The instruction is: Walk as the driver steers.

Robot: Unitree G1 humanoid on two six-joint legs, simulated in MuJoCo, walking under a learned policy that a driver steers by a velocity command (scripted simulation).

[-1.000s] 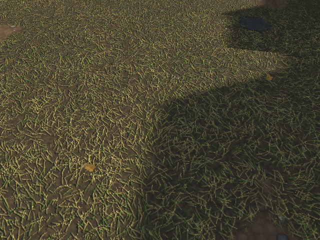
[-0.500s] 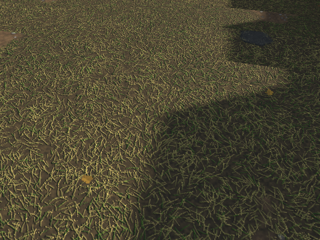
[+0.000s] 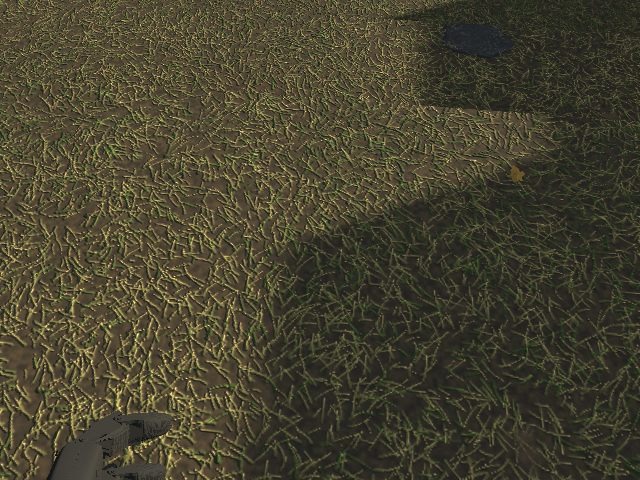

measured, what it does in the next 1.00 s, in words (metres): walks ahead: left foot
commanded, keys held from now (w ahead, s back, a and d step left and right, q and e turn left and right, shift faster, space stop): w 0.72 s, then w+e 0.28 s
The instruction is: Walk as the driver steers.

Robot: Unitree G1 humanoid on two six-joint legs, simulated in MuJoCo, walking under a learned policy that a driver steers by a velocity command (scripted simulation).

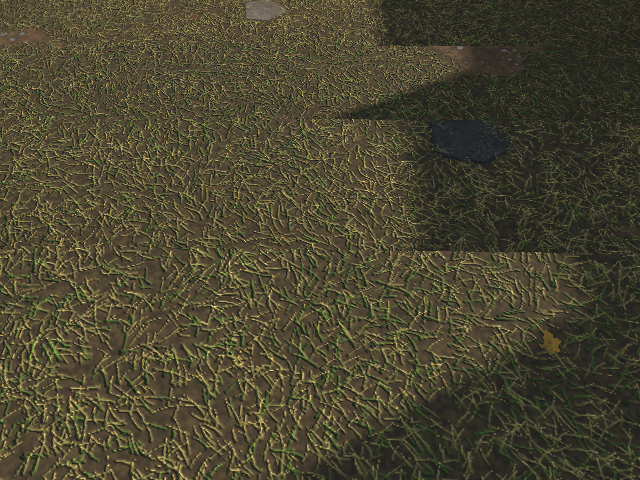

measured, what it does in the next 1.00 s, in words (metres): walks ahead, turning right: right foot, then left foot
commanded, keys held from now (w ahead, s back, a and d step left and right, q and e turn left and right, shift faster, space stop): w+e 0.30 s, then w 0.70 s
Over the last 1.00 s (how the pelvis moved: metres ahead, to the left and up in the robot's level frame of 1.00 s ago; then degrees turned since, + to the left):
0.55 0.03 0.02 -6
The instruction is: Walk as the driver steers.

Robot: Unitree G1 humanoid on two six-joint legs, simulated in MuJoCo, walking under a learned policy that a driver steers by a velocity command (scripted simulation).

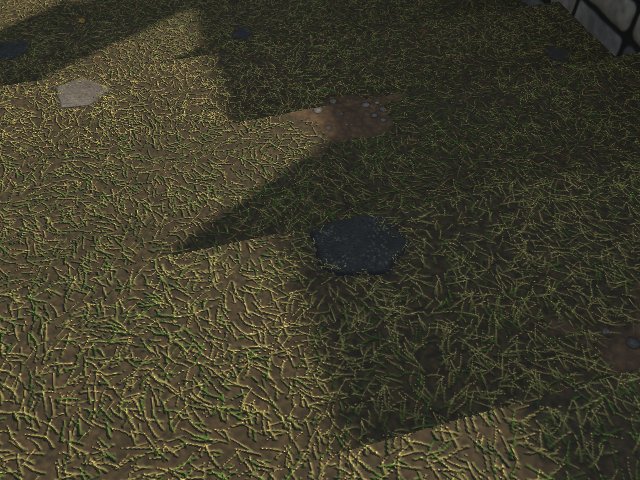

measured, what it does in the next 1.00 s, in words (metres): walks ahead, turning left: right foot, then left foot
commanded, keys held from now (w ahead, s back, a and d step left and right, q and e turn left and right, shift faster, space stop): w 0.14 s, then w+q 0.60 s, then w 0.26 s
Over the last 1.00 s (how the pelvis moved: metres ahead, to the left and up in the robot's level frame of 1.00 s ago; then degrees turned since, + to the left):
0.57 -0.09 0.01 -16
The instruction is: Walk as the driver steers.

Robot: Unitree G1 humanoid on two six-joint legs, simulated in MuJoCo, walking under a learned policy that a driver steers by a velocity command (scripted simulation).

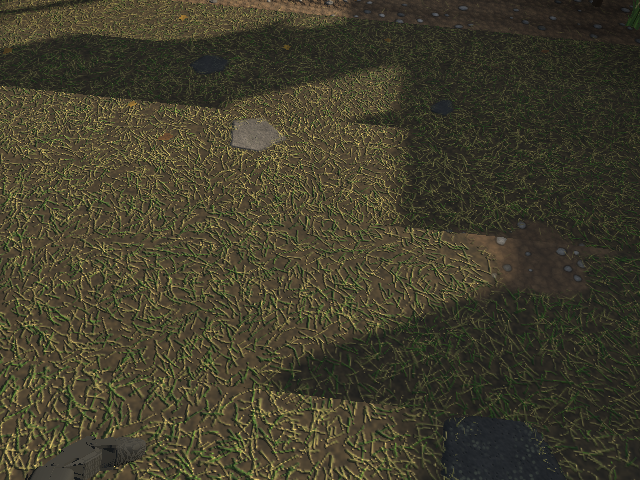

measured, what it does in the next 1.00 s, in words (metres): goes down: right foot 0.17 m lower, then left foot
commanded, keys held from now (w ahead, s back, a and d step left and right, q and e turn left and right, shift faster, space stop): w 1.00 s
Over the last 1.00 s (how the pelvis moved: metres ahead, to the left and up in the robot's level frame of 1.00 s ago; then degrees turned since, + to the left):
0.52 0.03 -0.04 21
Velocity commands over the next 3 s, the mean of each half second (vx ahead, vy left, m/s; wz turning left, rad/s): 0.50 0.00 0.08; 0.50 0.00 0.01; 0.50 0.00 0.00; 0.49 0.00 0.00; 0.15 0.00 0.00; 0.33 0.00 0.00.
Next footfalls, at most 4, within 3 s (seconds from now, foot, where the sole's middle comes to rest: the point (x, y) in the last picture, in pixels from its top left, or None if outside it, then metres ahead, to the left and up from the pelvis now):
0.16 right None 0.27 -0.17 -0.91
0.64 left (278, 477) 0.55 0.05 -0.91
1.38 right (397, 354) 0.95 -0.30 -1.08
1.84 left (315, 274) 1.25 -0.08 -1.08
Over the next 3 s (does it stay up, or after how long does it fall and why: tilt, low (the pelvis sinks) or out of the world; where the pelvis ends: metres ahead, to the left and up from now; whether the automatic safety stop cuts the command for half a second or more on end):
stays up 1.39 -0.21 -0.33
